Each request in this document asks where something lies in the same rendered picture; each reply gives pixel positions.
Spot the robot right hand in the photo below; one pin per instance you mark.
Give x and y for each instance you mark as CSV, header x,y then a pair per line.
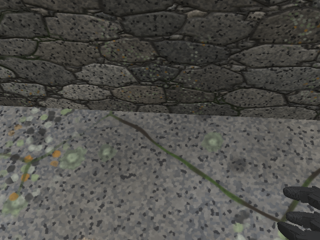
x,y
310,195

